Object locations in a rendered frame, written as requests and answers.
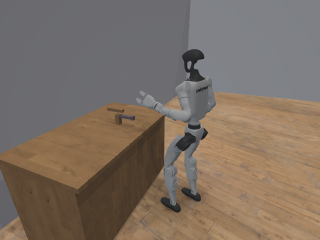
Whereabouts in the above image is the robot head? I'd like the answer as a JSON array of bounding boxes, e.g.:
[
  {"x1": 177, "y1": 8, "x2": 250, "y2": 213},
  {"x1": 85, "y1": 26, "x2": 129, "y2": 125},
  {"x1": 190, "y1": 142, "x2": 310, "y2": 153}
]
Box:
[{"x1": 182, "y1": 49, "x2": 205, "y2": 82}]

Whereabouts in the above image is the right robot upper arm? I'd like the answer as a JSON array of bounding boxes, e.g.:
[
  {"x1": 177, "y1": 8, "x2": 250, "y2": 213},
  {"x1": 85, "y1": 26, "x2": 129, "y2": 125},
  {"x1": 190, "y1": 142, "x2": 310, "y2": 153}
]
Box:
[{"x1": 204, "y1": 76, "x2": 216, "y2": 109}]

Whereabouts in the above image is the robot left forearm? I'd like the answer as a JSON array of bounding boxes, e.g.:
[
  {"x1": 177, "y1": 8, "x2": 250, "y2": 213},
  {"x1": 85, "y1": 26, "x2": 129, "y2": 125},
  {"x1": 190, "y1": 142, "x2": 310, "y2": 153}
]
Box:
[{"x1": 153, "y1": 102, "x2": 189, "y2": 121}]

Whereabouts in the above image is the left robot upper arm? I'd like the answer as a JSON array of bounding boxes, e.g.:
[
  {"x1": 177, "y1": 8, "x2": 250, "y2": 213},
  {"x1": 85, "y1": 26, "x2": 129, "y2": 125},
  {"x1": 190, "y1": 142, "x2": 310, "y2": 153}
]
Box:
[{"x1": 175, "y1": 81, "x2": 192, "y2": 123}]

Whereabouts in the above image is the left robot hand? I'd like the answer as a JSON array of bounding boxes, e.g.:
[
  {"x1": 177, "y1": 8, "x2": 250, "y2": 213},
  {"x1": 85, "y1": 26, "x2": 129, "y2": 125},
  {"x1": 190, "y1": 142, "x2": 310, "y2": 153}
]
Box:
[{"x1": 136, "y1": 91, "x2": 156, "y2": 109}]

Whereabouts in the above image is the counter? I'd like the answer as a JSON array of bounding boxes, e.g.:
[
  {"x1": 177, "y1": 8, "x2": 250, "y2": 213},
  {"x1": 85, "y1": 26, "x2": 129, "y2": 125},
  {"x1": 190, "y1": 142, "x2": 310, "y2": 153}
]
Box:
[{"x1": 0, "y1": 102, "x2": 165, "y2": 240}]

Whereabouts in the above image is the left robot shin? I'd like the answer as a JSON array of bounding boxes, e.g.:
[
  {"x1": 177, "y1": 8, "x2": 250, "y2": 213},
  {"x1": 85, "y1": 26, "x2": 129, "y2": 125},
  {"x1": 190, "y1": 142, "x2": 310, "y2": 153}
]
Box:
[{"x1": 163, "y1": 167, "x2": 178, "y2": 205}]

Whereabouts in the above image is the tap lever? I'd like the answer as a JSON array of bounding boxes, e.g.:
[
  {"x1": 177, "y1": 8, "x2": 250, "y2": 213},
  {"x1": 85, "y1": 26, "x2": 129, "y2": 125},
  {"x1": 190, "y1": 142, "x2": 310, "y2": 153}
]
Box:
[{"x1": 119, "y1": 114, "x2": 135, "y2": 121}]

